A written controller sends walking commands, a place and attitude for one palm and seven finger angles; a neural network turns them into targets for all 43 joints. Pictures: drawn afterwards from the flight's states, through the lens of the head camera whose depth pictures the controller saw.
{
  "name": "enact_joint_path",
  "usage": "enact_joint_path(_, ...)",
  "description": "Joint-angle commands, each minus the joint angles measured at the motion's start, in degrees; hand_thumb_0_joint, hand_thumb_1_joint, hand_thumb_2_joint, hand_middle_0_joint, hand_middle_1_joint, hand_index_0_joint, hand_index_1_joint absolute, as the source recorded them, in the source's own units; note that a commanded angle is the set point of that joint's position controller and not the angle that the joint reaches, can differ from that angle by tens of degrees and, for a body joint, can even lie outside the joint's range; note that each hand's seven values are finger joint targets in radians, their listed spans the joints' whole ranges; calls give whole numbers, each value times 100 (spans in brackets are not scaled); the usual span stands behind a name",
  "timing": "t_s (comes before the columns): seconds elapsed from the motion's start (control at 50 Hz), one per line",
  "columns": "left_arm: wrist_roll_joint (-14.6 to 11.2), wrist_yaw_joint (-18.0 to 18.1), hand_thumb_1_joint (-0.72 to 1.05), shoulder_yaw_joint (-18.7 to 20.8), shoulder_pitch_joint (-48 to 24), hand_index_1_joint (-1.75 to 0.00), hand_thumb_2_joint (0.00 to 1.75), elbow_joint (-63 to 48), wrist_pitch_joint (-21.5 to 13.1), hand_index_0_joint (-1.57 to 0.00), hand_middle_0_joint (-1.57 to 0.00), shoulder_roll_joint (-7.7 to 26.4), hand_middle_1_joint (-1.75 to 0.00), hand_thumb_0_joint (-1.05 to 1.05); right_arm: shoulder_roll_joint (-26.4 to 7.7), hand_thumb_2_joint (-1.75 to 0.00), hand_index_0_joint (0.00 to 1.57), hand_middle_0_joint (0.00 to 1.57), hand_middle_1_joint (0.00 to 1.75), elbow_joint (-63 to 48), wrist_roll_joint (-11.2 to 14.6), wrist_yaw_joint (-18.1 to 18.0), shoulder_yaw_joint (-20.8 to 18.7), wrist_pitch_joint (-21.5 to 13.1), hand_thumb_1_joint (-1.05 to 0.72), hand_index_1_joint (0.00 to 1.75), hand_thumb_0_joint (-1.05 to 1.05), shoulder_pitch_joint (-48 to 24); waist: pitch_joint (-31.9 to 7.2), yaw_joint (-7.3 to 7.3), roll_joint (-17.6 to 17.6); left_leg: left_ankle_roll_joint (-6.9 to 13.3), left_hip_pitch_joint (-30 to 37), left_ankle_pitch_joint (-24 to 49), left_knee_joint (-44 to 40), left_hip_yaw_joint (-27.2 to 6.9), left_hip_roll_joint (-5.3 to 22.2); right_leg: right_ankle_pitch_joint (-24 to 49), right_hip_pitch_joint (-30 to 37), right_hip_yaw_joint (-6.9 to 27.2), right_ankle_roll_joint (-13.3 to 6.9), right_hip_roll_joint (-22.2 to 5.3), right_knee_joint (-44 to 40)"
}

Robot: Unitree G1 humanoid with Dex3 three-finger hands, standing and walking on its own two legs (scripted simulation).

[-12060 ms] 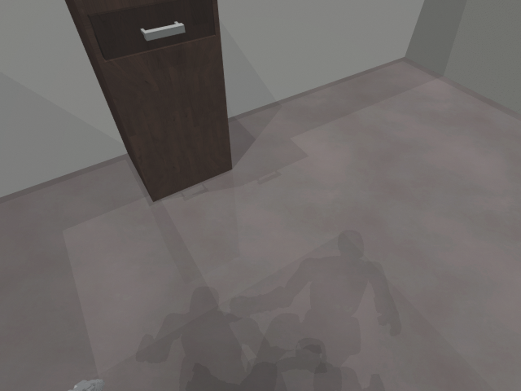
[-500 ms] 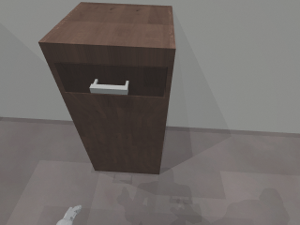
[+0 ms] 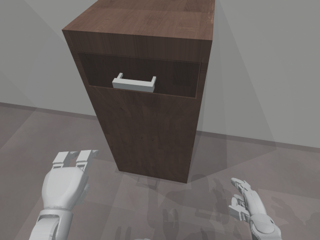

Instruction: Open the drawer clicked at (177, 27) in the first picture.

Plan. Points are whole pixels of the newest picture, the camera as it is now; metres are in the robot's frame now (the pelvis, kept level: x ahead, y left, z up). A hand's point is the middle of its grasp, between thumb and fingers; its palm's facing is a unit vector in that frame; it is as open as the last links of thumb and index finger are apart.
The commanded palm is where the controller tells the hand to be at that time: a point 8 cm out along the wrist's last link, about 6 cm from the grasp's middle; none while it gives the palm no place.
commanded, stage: raise the hand with hooked fingers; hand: left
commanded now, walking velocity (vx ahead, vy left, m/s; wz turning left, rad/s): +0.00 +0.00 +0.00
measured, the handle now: (135, 81) +0.57 +0.18 +0.07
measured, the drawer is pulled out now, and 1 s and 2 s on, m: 0.00 0.00 0.00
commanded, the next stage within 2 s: move the hooked fingers above the handle in 1.28 s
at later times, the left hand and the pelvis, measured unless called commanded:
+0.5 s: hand (84, 137) +0.30 +0.23 +0.11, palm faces +0.10 -0.09 -0.99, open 12.6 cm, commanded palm +0.27 +0.24 +0.18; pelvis +0.04 +0.00 +0.03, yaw -1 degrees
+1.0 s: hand (68, 101) +0.34 +0.26 +0.19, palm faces +0.08 -0.06 -0.99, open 13.8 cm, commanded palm +0.30 +0.25 +0.24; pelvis +0.02 +0.01 +0.04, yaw +1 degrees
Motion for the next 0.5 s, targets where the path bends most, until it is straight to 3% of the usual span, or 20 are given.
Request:
enact_joint_path(0.0, -224, -225, 15, 278, -412, -78, 58, -1472, 79, -25, -25, 602, -78, 0, -587, -90, 20, 20, 30, -814, 104, -24, -178, -165, -90, 30, 0, -468, -1035, -227, -219, -16, 1315, 1738, -847, -387, 55, 1854, 329, 694, -72, -115, -1067)
enact_joint_path(0.04, -290, -396, 11, 452, -129, -81, 56, -1412, 116, -26, -26, 735, -81, 0, -565, -90, 20, 20, 30, -770, 155, -17, -121, -172, -90, 30, 0, -416, -956, -155, -488, -28, 1256, 1936, -971, -346, 57, 2178, 641, 722, -37, -132, -1128)
enact_joint_path(0.12, -219, -468, 1, 984, -274, -87, 52, -1730, 69, -26, -26, 1304, -87, 0, -598, -90, 20, 20, 30, -751, 152, -39, -79, -177, -90, 30, 0, -448, -997, -15, -363, -41, 1276, 2104, -1159, -265, 47, 2632, 1119, 859, -20, -188, -1276)
enact_joint_path(0.22, -371, -459, -10, 1063, -781, -94, 47, -2155, 38, -27, -27, 1329, -94, 0, -622, -90, 20, 20, 30, -648, 154, -44, -181, -166, -90, 30, 0, -427, -1308, -85, 16, -38, 1733, 2597, -1236, -255, 71, 3027, 1326, 800, 6, -253, -1356)
enact_joint_path(0.28, -525, -602, -17, 933, -944, -99, 44, -1999, 115, -28, -28, 1227, -99, 0, -628, -90, 20, 20, 30, -557, 213, -67, -221, -140, -90, 30, 0, -389, -1139, -147, -199, -25, 1763, 2550, -1349, -233, 52, 3049, 1386, 683, 51, -299, -1468)
enact_joint_path(0.32, -571, -757, -22, 975, -1103, -102, 42, -1929, 206, -28, -28, 1336, -102, 0, -664, -90, 20, 20, 30, -551, 259, -77, -229, -104, -90, 30, 0, -450, -1074, -127, -360, -14, 1756, 2500, -1460, -233, 47, 2997, 1492, 697, 61, -295, -1570)
enact_joint_path(0.38, -595, -996, -29, 840, -1496, -107, 39, -2046, 279, -29, -29, 1395, -107, 0, -673, -90, 20, 20, 30, -489, 297, -92, -247, -50, -90, 30, 0, -424, -1121, -142, -119, -23, 2014, 2784, -1571, -208, 65, 3045, 1585, 571, 76, -330, -1633)
enact_joint_path(0.46, -692, -1331, -38, 1044, -1905, -112, 35, -1795, 385, -29, -29, 1739, -112, 0, -689, -90, 20, 20, 30, -455, 352, -128, -196, 25, -90, 30, 0, -465, -971, -106, -351, -4, 1963, 2710, -1765, -153, 18, 3226, 1908, 528, 110, -350, -1798)
enact_joint_path(0.48, -691, -1400, -41, 1055, -2121, -114, 34, -1805, 389, -29, -29, 1806, -114, 0, -698, -90, 20, 20, 30, -440, 366, -134, -190, 60, -90, 30, 0, -493, -927, -117, -201, -10, 2015, 2737, -1815, -149, 22, 3180, 1888, 529, 99, -338, -1833)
